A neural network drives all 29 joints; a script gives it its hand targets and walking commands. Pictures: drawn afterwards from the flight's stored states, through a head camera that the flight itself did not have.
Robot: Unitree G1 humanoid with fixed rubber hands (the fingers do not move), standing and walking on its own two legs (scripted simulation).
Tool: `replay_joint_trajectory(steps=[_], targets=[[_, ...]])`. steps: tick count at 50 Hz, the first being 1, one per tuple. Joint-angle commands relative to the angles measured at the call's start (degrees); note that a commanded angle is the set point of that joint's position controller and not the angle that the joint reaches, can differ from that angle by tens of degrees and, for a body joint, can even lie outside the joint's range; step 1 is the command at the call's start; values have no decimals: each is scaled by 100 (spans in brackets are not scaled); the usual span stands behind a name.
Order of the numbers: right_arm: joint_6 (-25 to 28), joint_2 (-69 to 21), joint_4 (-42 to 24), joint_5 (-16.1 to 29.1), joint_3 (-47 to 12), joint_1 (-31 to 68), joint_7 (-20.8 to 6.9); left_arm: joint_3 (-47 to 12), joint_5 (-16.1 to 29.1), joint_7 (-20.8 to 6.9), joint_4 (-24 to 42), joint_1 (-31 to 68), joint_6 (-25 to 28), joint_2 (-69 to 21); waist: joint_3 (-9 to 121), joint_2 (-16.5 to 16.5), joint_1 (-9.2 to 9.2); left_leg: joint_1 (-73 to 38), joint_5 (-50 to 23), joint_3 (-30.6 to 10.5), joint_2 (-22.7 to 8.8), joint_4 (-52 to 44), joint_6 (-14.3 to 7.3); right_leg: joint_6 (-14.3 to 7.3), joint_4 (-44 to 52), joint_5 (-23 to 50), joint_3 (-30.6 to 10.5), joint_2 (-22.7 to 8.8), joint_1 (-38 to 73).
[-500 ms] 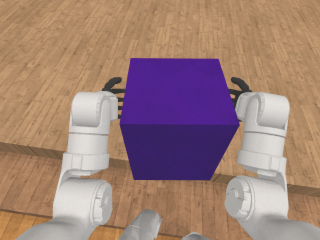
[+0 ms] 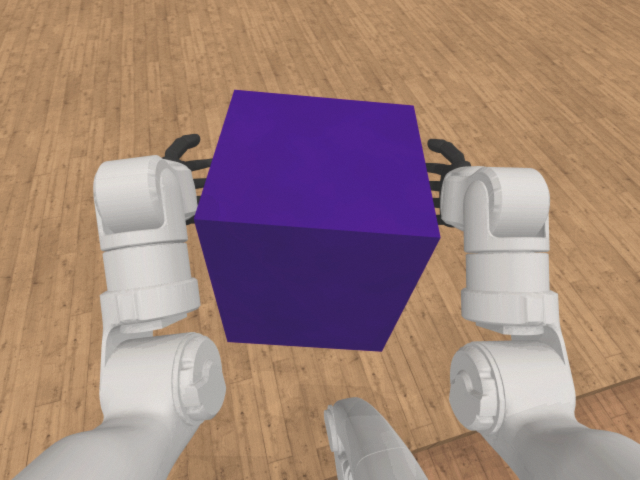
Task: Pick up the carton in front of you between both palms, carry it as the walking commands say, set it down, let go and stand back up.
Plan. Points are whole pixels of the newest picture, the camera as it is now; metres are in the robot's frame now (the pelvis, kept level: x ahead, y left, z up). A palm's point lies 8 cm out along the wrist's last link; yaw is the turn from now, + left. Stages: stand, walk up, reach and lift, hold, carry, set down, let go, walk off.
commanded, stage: carry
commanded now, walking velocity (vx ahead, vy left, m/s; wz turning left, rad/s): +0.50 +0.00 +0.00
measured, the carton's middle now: (314, 231) +0.39 -0.05 +0.08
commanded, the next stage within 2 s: none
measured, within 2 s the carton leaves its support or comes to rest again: neither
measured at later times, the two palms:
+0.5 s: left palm out of the picture +0.67 +0.14 +0.27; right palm out of the picture +0.72 -0.16 +0.28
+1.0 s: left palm out of the picture +0.96 +0.11 +0.31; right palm out of the picture +0.94 -0.19 +0.30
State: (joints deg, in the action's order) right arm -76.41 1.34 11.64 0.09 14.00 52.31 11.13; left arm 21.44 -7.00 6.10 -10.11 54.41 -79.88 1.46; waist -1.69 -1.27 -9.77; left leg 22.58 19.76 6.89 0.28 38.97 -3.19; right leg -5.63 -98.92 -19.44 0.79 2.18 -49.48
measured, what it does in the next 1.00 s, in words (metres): climbs: right foot 0.13 m higher, then left foot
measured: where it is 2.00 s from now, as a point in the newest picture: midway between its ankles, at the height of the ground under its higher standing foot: (283, 191)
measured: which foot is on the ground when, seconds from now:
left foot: down 0.00-0.28, up 0.30-0.66, down 0.68-1.00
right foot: up 0.00-0.24, down 0.26-0.70, up 0.72-1.00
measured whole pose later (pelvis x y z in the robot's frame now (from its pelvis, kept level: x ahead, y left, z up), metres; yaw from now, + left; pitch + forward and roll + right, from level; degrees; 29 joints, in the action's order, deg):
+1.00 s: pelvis +0.59 -0.04 +0.15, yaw +1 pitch +5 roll +0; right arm -74.5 0.0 19.8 -4.4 14.1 47.9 7.3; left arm 17.8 -5.6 7.0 -20.2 49.8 -76.7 2.0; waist 7.5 -0.2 -4.0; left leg 13.3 18.0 4.5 -0.9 25.9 -1.0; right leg -0.6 -43.8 -13.7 3.5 -3.0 -37.1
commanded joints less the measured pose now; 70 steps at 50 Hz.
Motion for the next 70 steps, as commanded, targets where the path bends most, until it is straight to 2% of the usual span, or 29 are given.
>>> replay_joint_trajectory(steps=[1, 3, 6, 7, 8, 10, 12, 13, 14, 15, 16, 18, 23, 27, 33, 34, 35, 36, 37, 39, 40, 45, 53, 54, 55, 56, 57, 60, 70], targets=[[82, -6813, -1190, 3041, -3162, 5585, -1816, -2829, 1715, -798, 211, 3909, 321, -5326, 3042, 444, 240, -3655, -2637, -2811, -1835, -1425, -1348, -197, -501, -413, -56, -413, -1912], [16, -6595, -861, 2880, -3058, 5278, -1805, -2904, 1670, -801, -52, 3742, 246, -5246, 2935, 597, 86, -4608, -2287, -3058, -2087, -1598, -1473, -272, -1550, -1304, -264, -566, -3502], [-48, -6397, -496, 2712, -2919, 5178, -1862, -2906, 1684, -805, -378, 3770, 179, -5113, 2109, 293, 343, -3809, -1251, -2188, -1645, -2418, -999, -126, -163, -1231, 158, -853, -3459], [-71, -6365, -414, 2635, -2796, 5174, -1880, -2916, 1727, -808, -462, 3781, 149, -5167, 1996, 332, 545, -2793, -1610, -1491, -1394, -3017, -916, -132, 1102, -881, 429, -952, -2129], [-107, -6285, -311, 2540, -2699, 5128, -1890, -2979, 1848, -826, -523, 3882, 129, -5258, 1913, 532, 578, -1832, -2397, -868, -1136, -3359, -889, -149, 2122, -385, 945, -758, -705], [-180, -6185, -55, 2362, -2448, 4905, -1903, -3088, 2129, -865, -676, 3966, 98, -5600, 2383, 1334, 939, -1283, -6316, -61, -1013, -2858, -711, -365, 3056, 394, 1538, -100, 1621], [-196, -6097, 179, 2085, -2212, 4641, -1901, -3161, 2428, -926, -677, 3996, 127, -5980, 3151, 1958, 1638, -2120, -8869, 242, -1038, -837, -371, -323, 4239, 517, 1653, 454, 2759], [-172, -6031, 326, 1936, -2095, 4490, -1892, -3222, 2588, -988, -572, 4143, 174, -6179, 3527, 1698, 2069, -2093, -8092, 245, -864, 843, -108, -166, 5585, 860, 1182, 468, 3754], [-120, -6031, 412, 1736, -2015, 4296, -1872, -3306, 2769, -1065, -458, 4241, 257, -6288, 3788, 642, 1857, -435, -4621, -51, -262, 2584, 38, -544, 6810, 315, -1340, -512, 4959], [-88, -5948, 370, 1573, -1959, 3941, -1818, -3461, 2939, -1116, -283, 4348, 374, -6521, 4587, -1507, 1649, 727, -509, -884, 787, 5353, 236, -1644, 7423, 2270, -4400, -1937, 5711], [-54, -5800, 361, 1411, -1859, 4033, -1739, -3526, 3163, -1182, -22, 4624, 419, -6723, 4780, -990, 1403, 993, -514, -1869, 519, 6261, 8, -1599, 7072, 2184, -4095, -1771, 5654], [-10, -5883, -64, 1320, -1887, 4209, -1637, -3840, 3552, -1285, 792, 5413, 569, -7012, 3756, -200, 1302, 1922, -323, -1483, 115, 6235, -180, -1222, 6859, 850, -3360, -1569, 4766], [2, -5714, -559, 1295, -2242, 4109, -1469, -4080, 3747, -1235, 1396, 5307, 585, -7031, 3328, 124, 1406, 2449, 1260, -1125, -161, 4205, -178, -1082, 7077, 1282, -2289, -1658, 4926], [-85, -5733, -550, 1420, -2575, 3814, -1450, -3981, 3444, -1166, 1291, 4771, 433, -6600, 3506, -419, 1490, 1839, 39, -723, -286, 1878, -126, -978, 7147, 2346, -1353, -1719, 5016], [-227, -5712, 11, 1672, -2660, 3865, -1563, -3663, 2904, -1181, 314, 4064, 211, -6022, 3110, -546, 1214, -280, -984, 238, 258, -1106, -29, -368, 6661, 1884, -132, -1228, 4134], [-221, -5730, 225, 1734, -2617, 3821, -1591, -3600, 2821, -1176, 128, 4006, 199, -5946, 3256, -296, 1097, -1202, -1093, 66, 67, -1223, -133, -153, 6071, 2084, 94, -1086, 3727], [-212, -5714, 416, 1763, -2536, 3737, -1618, -3518, 2756, -1176, -25, 3953, 189, -5835, 3411, 211, 891, -2113, -742, -1057, -772, -1351, -391, 153, 5090, 1434, 304, -930, 2952], [-170, -5522, 553, 1723, -2381, 3784, -1611, -3370, 2737, -1177, -140, 3984, 141, -5870, 3437, 1649, 644, -3170, -1234, -3431, -1914, -1511, -1171, 437, 3719, -41, 612, -172, 1133], [-153, -5578, 576, 1737, -2323, 3849, -1607, -3231, 2686, -1176, -265, 4163, 141, -5820, 3273, 1828, 489, -3650, -1824, -4250, -2124, -1546, -1544, 367, 2874, -1298, 235, 59, 8], [-99, -5965, 328, 1975, -2430, 4222, -1669, -3081, 2607, -1145, -512, 4136, 177, -5946, 3077, 563, 463, -3463, -2529, -3568, -2011, -1265, -1428, 287, 2218, -1116, -103, -228, -435], [-50, -6162, 97, 2146, -2532, 4536, -1703, -3024, 2569, -1129, -542, 4097, 204, -6023, 2943, 355, 510, -3144, -2222, -3243, -1877, -1337, -1186, 273, 2505, -866, -214, -366, -371], [121, -6612, -179, 2413, -2618, 4704, -1779, -2862, 2366, -1023, -659, 3746, 319, -6209, 2775, 850, 617, -2418, -1409, -2149, -1547, -1961, -879, 491, 3972, 100, 26, -557, 332], [647, -6982, -163, 2140, -2892, 3892, -1797, -3254, 2457, -1228, -692, 3153, 813, -6820, 2745, 862, 913, -1793, -3072, -426, -1085, -1204, -45, 424, 7524, 1647, 1146, -133, 3545], [675, -6968, -175, 2102, -2959, 3642, -1760, -3348, 2494, -1245, -657, 3023, 861, -6856, 3085, 606, 985, -1358, -3180, -141, -881, -367, 145, 313, 7556, 1537, 920, -326, 4625], [680, -6893, -191, 2064, -3019, 3486, -1740, -3363, 2480, -1262, -655, 2693, 899, -6836, 3516, -9, 1190, -514, -1805, -15, -711, 851, 376, 62, 7560, 1235, -489, -1378, 5737], [658, -7017, -179, 2024, -3031, 3333, -1736, -3375, 2395, -1242, -559, 2601, 965, -6633, 3742, -1495, 1093, 1181, 138, -56, 20, 1974, 560, -670, 7886, 1690, -2808, -2580, 6876], [662, -7000, -272, 2011, -3093, 3215, -1739, -3443, 2406, -1230, -336, 2508, 1004, -6732, 3643, -1509, 1143, 2012, 918, -498, 62, 2658, 485, -872, 7981, 1801, -3188, -2619, 7150], [723, -7323, -717, 2079, -3459, 2706, -1740, -3938, 2557, -1250, 917, 2530, 1113, -6990, 3363, -363, 1129, 2122, 346, -693, -456, 2451, 444, -461, 7941, 2830, -1867, -2286, 6596], [970, -6799, -2687, 1468, -4643, -141, -1604, -5278, 2522, -1514, 2946, -124, 1227, -6478, 2897, -815, 1129, 1123, -1079, 100, -166, -616, 471, -179, 8113, 4098, -29, -1620, 6307]])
